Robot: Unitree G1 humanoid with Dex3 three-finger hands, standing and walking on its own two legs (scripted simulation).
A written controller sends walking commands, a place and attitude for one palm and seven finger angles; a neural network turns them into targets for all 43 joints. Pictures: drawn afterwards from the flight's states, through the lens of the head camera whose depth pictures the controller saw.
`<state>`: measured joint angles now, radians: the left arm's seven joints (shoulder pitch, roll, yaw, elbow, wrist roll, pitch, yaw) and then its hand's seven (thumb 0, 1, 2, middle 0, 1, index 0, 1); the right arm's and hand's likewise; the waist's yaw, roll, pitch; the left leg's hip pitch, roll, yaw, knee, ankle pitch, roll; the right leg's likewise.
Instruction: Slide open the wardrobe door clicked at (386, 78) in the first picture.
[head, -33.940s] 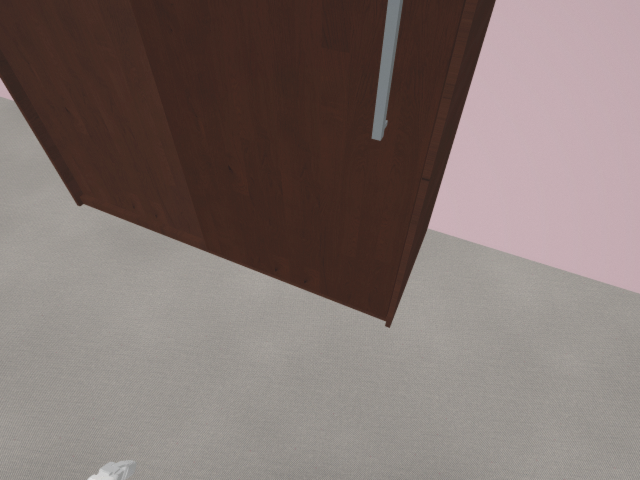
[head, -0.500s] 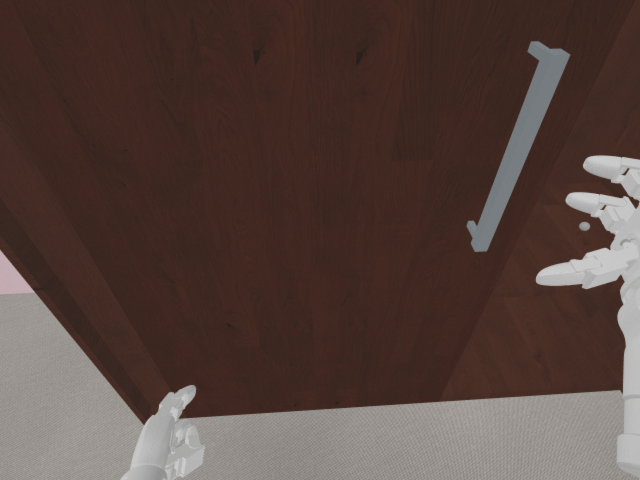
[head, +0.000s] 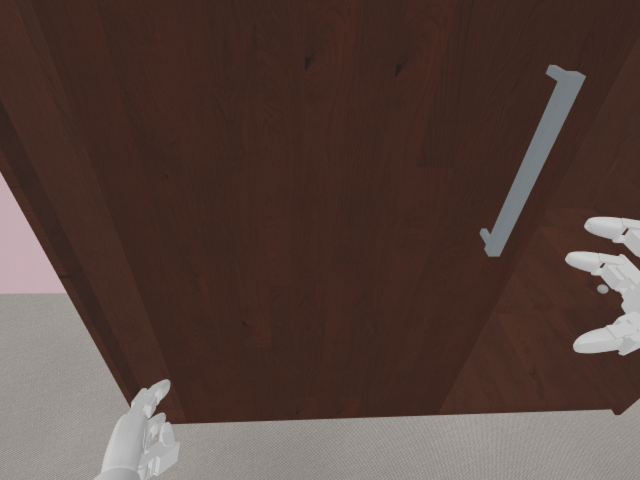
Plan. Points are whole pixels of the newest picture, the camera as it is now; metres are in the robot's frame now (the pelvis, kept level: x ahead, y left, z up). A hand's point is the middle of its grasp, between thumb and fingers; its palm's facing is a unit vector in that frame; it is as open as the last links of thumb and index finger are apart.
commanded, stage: draw the hand back to the body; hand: right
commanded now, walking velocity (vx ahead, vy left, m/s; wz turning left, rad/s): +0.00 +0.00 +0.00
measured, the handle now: (520, 171) +0.53 -0.30 +0.18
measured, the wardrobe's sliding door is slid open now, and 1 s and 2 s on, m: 0.63 0.63 0.63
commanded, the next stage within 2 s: step back with the hand held close in 1.04 s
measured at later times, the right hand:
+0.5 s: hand (586, 298) +0.27 -0.27 +0.18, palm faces +0.44 +0.84 -0.32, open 10.4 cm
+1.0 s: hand (576, 334) +0.23 -0.24 +0.17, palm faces +0.44 +0.83 -0.34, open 7.4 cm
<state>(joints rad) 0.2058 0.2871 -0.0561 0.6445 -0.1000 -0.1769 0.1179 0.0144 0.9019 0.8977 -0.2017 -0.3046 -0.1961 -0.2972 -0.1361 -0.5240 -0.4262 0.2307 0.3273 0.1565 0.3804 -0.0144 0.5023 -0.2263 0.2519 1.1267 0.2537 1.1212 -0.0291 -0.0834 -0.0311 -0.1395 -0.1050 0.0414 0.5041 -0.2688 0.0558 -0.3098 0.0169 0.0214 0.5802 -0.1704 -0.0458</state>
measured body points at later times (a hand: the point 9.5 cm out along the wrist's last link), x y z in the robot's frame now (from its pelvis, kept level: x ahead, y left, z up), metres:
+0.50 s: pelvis +0.05 -0.01 +0.02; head +0.02 +0.01 +0.46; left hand +0.24 +0.22 -0.06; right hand +0.24 -0.31 +0.20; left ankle +0.01 +0.09 -0.73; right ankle +0.10 -0.08 -0.73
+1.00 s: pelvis +0.03 +0.01 +0.01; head -0.01 +0.03 +0.46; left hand +0.21 +0.25 -0.07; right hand +0.20 -0.28 +0.19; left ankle +0.01 +0.09 -0.73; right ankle +0.10 -0.08 -0.73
